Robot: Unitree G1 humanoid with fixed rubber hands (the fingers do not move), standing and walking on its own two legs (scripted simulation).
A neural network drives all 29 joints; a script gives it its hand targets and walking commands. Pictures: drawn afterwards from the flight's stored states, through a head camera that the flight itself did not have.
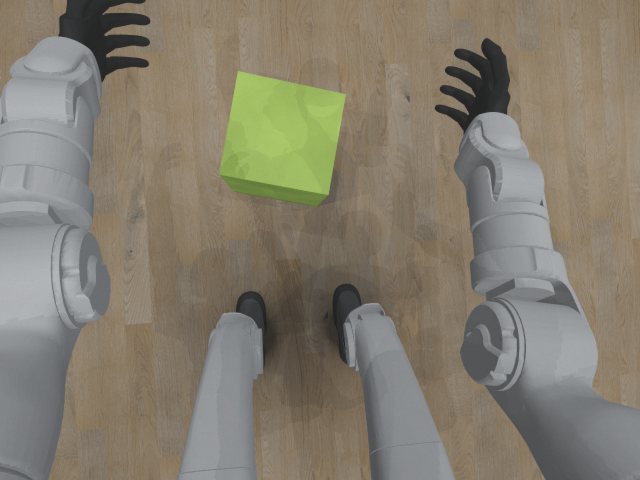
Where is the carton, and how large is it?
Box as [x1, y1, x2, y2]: [219, 71, 345, 206]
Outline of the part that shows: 238,71 219,174 231,188 237,192 314,206 317,205 328,194 345,94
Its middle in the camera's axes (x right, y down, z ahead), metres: -0.08 -0.20 +0.86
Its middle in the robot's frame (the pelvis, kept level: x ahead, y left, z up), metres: +0.56 +0.00 -0.54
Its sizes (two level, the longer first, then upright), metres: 0.210 0.200 0.250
